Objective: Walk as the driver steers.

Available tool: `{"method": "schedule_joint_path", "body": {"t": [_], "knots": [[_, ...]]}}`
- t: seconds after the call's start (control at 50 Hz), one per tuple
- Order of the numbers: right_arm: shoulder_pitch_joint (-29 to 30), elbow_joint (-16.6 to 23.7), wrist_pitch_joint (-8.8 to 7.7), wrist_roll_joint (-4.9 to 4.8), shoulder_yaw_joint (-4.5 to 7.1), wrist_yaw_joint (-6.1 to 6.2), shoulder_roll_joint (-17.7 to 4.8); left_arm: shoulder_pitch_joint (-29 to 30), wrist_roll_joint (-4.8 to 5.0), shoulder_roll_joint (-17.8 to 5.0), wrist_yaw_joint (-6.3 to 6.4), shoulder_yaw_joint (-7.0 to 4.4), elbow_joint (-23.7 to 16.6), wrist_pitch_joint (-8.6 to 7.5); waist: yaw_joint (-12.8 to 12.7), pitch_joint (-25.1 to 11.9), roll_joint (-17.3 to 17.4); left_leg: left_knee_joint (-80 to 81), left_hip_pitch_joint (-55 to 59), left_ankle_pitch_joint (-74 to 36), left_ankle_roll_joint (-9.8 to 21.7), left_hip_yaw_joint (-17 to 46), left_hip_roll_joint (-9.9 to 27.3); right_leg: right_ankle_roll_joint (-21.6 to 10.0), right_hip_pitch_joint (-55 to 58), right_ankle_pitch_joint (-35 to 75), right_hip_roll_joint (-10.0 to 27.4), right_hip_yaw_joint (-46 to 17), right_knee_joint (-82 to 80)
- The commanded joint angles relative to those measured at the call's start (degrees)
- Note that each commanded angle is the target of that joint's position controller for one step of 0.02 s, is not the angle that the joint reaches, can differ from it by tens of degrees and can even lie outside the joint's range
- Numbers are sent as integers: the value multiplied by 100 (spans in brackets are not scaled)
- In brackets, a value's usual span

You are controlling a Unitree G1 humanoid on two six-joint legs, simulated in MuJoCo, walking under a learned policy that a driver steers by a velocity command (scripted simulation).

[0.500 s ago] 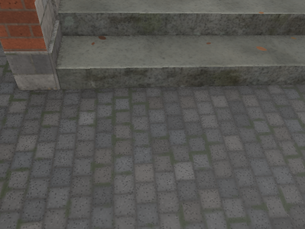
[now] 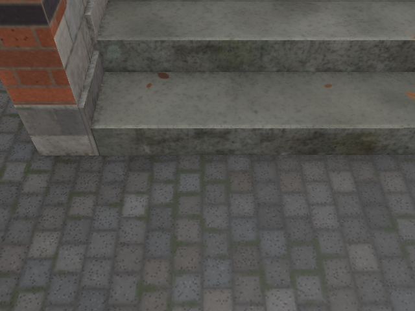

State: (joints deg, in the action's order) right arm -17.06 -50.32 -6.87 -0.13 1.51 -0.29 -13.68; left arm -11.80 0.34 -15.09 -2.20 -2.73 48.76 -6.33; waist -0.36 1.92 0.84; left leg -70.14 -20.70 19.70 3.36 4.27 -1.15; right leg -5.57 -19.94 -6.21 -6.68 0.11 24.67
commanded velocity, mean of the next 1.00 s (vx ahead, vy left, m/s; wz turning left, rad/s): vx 0.50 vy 0.00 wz -0.36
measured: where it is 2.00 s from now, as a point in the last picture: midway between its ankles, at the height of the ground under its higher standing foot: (268, 187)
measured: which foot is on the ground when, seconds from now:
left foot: up 0.00-0.32, down 0.34-0.86, up 0.88-1.00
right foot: down 0.00-0.36, up 0.38-0.84, down 0.86-1.00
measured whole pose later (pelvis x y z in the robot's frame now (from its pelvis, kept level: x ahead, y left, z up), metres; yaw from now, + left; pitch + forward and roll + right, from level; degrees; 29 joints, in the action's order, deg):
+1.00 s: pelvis +0.49 -0.10 +0.01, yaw -23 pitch +1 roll +1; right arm -21.3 -51.4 -2.4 0.8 2.4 -1.2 -14.2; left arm -11.4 -2.3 -12.5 -0.9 -1.5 41.8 -3.6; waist 2.4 2.6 1.5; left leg -63.0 -21.9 20.0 3.1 0.1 2.9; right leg -3.5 -17.3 -10.8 0.0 6.1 26.8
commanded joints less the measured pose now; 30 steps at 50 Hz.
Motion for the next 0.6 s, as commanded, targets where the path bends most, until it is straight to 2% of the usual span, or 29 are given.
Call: {"method": "schedule_joint_path", "body": {"t": [0.02,0.06,0.12,0.18,0.22,0.28,0.3,0.32,0.34,0.36,0.38,0.4,0.42,0.44,0.46,0.48,0.5,0.56,0.6], "knots": [[70,599,-142,76,185,60,-646,-33,-23,-496,16,-83,-420,-44,186,-438,-30,348,-1439,-366,-92,276,619,-1151,1353,482,1590,-2432,-1408],[139,701,-56,125,169,108,-533,-219,42,-600,76,-108,-396,-28,208,-310,-222,933,-1392,-401,-296,94,642,-1194,906,791,1495,-2078,-1495],[955,1010,-5,138,106,155,-416,-579,68,-837,203,-184,-367,24,-30,-110,-296,2307,-1303,-1341,-522,-72,512,-1040,435,718,1279,-1728,-1535],[1574,1195,-40,75,64,115,-343,-890,122,-880,258,-208,-336,109,-281,-138,-473,3492,-709,-2345,-578,-150,189,-756,217,446,1052,-1583,-1330],[1808,1313,-54,5,84,89,-423,-1077,148,-848,263,-207,-302,157,-367,-178,-551,3792,-496,-2453,-604,-82,82,-688,367,207,1143,-1818,-1139],[1900,1439,-126,-39,179,40,-697,-1085,152,-836,305,-220,-350,231,-264,-201,-636,4296,-301,-1921,-495,113,51,-584,927,-120,1347,-2400,-664],[1747,1418,-160,-48,219,33,-780,-992,135,-859,322,-235,-394,260,-141,-232,-707,4429,-76,-1718,-409,101,59,-534,1018,-79,1370,-2531,-454],[1353,1316,-185,-38,277,48,-865,-896,120,-774,327,-216,-449,285,75,-362,-733,4645,444,-1611,-272,40,90,-429,987,39,1236,-2531,-114],[686,1207,-208,15,360,83,-1054,-785,76,-568,310,-143,-541,277,402,-818,-631,4645,1485,-1468,-22,269,478,-254,672,116,979,-2283,728],[-285,1105,-184,49,448,132,-1414,-878,-35,-155,292,-11,-664,252,695,-1642,193,4624,2970,-1197,361,1334,1576,-16,-144,-1082,492,-1595,2487],[-555,924,-86,74,530,87,-1707,-1593,182,-49,276,44,-869,188,279,-2005,2208,5165,4152,116,1198,3914,2650,173,-2038,-2816,57,-1001,3930],[-259,1082,-74,39,416,53,-1100,-1520,252,-675,301,-76,-695,207,356,-1407,1282,5352,3678,845,1065,3934,2562,259,-2618,-2527,543,-1149,4677],[-83,1131,-55,17,337,53,-796,-979,201,-880,296,-145,-753,253,453,-808,640,5353,3062,465,818,2953,2300,302,-2693,-1968,712,-1044,4859],[190,1145,-43,41,297,28,-737,-773,140,-772,296,-150,-787,289,321,-477,188,5500,2397,-328,709,2218,2009,380,-2451,-1533,904,-929,4743],[373,1106,-30,50,272,13,-644,-627,81,-713,280,-173,-856,305,214,-270,228,5635,2000,-805,676,1745,1789,416,-2354,-1263,1056,-894,4493],[441,1065,-30,82,260,9,-629,-629,100,-607,238,-175,-899,335,115,-190,399,5789,1670,-1096,613,1305,1616,436,-2122,-1104,1196,-816,4379],[435,1017,-50,73,275,-4,-630,-613,120,-490,206,-155,-936,366,101,-176,487,5917,1511,-1355,626,980,1507,461,-2035,-975,1228,-694,4351],[312,865,-101,42,350,-18,-801,-370,100,-375,175,-140,-1153,416,92,-146,373,6084,1511,-2164,766,366,1520,545,-2292,-543,1312,-666,4059],[219,764,-68,57,383,5,-904,-120,96,-353,154,-127,-1285,395,140,-115,279,6116,1668,-2555,785,51,1557,587,-2478,-156,1315,-676,3579]]}}
Keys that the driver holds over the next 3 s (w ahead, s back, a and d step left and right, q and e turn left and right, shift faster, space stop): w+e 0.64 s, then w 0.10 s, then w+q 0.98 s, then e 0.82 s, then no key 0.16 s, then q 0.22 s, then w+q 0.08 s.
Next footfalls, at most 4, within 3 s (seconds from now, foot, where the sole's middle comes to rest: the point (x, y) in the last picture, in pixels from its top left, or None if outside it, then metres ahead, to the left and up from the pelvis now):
0.34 left None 0.37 0.12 -0.77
0.86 right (282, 291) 0.53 -0.20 -0.77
1.38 left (242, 207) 0.84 -0.09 -0.77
2.10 right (296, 106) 1.21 -0.31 -0.61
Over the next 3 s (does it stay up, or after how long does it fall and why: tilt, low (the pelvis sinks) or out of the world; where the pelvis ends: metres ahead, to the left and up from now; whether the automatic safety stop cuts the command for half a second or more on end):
stays up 1.26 -0.23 0.17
